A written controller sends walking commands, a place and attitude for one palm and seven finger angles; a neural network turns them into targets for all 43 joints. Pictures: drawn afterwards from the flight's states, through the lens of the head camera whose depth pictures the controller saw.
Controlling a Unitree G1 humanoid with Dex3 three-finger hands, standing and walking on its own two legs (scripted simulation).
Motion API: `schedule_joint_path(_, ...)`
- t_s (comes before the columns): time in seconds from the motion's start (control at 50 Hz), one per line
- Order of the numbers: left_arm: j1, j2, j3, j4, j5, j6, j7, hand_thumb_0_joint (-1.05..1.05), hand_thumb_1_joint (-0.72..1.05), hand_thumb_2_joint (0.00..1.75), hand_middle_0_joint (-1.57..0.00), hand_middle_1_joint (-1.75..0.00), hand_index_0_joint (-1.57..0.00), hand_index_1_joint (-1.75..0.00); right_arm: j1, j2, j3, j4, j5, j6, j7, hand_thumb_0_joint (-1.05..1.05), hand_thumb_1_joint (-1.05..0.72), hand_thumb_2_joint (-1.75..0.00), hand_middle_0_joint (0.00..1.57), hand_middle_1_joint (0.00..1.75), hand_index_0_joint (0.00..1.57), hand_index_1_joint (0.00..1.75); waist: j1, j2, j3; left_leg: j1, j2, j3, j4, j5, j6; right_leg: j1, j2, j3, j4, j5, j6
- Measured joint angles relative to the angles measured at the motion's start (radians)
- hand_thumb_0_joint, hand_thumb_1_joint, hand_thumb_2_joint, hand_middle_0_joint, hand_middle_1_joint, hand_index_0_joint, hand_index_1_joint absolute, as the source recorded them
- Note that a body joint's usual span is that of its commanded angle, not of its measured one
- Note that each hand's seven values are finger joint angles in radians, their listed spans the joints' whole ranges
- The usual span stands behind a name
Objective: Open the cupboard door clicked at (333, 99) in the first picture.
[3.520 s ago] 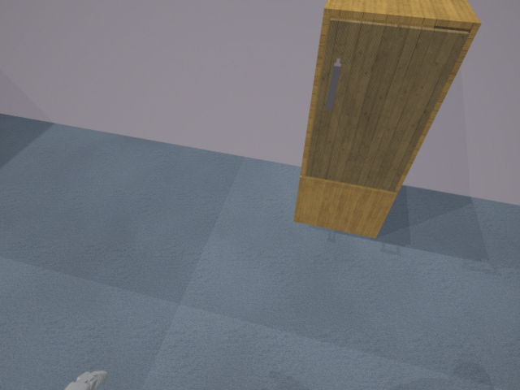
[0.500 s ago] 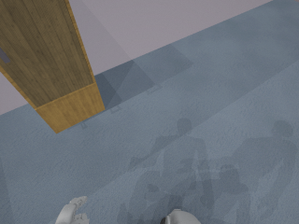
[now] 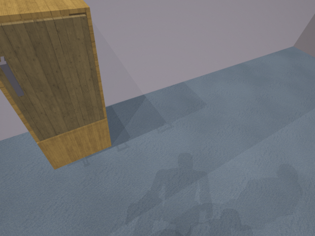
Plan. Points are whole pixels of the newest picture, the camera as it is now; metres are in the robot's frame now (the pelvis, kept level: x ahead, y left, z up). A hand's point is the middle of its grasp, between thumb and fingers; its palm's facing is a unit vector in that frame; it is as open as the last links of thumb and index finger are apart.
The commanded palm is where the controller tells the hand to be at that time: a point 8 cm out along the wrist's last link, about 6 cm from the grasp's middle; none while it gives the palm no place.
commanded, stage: turn to face it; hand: left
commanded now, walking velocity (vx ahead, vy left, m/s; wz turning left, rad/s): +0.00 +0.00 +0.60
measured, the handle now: (11, 76) +0.60 +0.58 +0.00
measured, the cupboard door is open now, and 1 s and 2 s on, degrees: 0 0 0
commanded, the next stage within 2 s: take the last steps up to it in 0.92 s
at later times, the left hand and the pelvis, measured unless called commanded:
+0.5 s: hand out of the picture +0.03 +0.16 -0.14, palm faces +0.30 -0.91 -0.29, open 7.4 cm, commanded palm none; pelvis +0.00 -0.05 +0.01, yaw +17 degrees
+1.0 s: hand out of the picture -0.11 +0.19 -0.17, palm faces +0.54 -0.81 -0.24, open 7.4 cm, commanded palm none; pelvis -0.02 -0.01 +0.01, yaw +31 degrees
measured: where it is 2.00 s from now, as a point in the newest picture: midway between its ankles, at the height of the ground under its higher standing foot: outside the picture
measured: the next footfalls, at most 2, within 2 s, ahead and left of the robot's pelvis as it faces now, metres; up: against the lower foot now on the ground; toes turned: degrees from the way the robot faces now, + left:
right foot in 0.36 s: +0.05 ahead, -0.15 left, +0.00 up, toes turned +10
left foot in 0.80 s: -0.04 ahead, +0.09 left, +0.00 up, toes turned +34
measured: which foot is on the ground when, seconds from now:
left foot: down 0.00-0.36, up 0.38-0.78, down 0.80-1.00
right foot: up 0.00-0.34, down 0.36-0.80, up 0.82-1.00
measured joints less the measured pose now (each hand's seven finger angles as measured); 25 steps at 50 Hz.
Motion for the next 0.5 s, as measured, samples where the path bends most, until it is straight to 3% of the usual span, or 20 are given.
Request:
schedule_joint_path(0.06,-0.018,-0.003,0.009,-0.007,0.003,0.013,-0.009,0.01,0.91,0.9,-0.2,-0.3,-0.2,-0.3,0.002,-0.017,-0.007,-0.009,-0.004,0.009,0.002,-0.01,-0.93,-0.9,0.2,0.3,0.2,0.3,-0.012,0.019,0.018,0.01,-0.015,-0.023,-0.055,0.035,0.008,-0.08,-0.019,0.015,0.096,0.042,0.01)
schedule_joint_path(0.14,-0.036,0.006,0.024,-0.032,0.004,0.02,-0.012,0.01,0.91,0.9,-0.2,-0.3,-0.2,-0.3,0.015,-0.032,-0.018,-0.012,-0.004,0.024,0.009,0.0,-0.92,-0.9,0.2,0.3,0.2,0.3,-0.02,0.032,0.028,0.008,-0.035,-0.053,-0.103,0.071,0.008,-0.134,-0.04,0.041,0.086,0.102,0.022)
schedule_joint_path(0.26,-0.073,0.018,0.036,-0.067,0.0,0.027,-0.007,0.01,0.91,0.9,-0.2,-0.3,-0.2,-0.3,0.039,-0.051,-0.041,-0.017,-0.008,0.04,0.015,0.0,-0.91,-0.9,0.2,0.3,0.2,0.3,-0.044,0.059,0.031,-0.021,-0.058,-0.117,-0.105,0.092,-0.01,-0.106,-0.027,0.056,-0.06,0.106,0.027)
schedule_joint_path(0.34,-0.088,0.015,0.031,-0.097,-0.006,0.014,-0.005,0.01,0.91,0.9,-0.2,-0.3,-0.2,-0.3,0.049,-0.069,-0.058,-0.022,-0.006,0.054,0.02,0.0,-0.9,-0.9,0.2,0.3,0.2,0.3,-0.052,0.08,0.022,-0.055,-0.077,-0.164,-0.071,0.091,-0.037,-0.011,-0.003,0.048,-0.274,0.177,0.018)
schedule_joint_path(0.36,-0.084,0.015,0.029,-0.108,-0.004,0.006,-0.004,0.01,0.91,0.9,-0.2,-0.3,-0.2,-0.3,0.054,-0.074,-0.064,-0.026,-0.002,0.059,0.022,0.0,-0.9,-0.9,0.2,0.3,0.2,0.3,-0.048,0.082,0.015,-0.072,-0.085,-0.172,-0.043,0.08,-0.045,0.02,-0.004,0.043,-0.352,0.22,0.003)
schedule_joint_path(0.42,-0.08,-0.003,0.015,-0.118,0.004,0.003,0.0,0.01,0.91,0.9,-0.2,-0.3,-0.2,-0.3,0.051,-0.094,-0.081,-0.024,-0.005,0.076,0.024,0.0,-0.9,-0.9,0.2,0.3,0.2,0.3,-0.048,0.101,0.015,-0.16,-0.09,-0.15,0.222,-0.141,-0.072,0.037,-0.018,-0.002,-0.344,0.243,-0.036)
schedule_joint_path(0.5,-0.06,-0.015,0.005,-0.122,0.005,0.003,0.001,0.01,0.9,0.9,-0.2,-0.3,-0.2,-0.3,0.044,-0.112,-0.089,-0.03,-0.009,0.084,0.038,0.01,-0.9,-0.9,0.2,0.3,0.2,0.29,-0.05,0.089,0.008,-0.237,-0.05,-0.087,0.54,-0.129,-0.099,0.087,-0.052,-0.054,-0.389,0.247,-0.042)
